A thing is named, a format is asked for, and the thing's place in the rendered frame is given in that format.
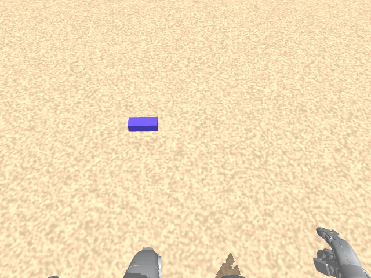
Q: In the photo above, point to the right robot hand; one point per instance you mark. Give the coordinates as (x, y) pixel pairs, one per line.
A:
(328, 261)

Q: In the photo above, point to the carton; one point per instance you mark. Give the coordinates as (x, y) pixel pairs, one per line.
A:
(143, 124)

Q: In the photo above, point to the right robot arm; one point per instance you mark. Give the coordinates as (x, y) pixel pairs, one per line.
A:
(352, 271)

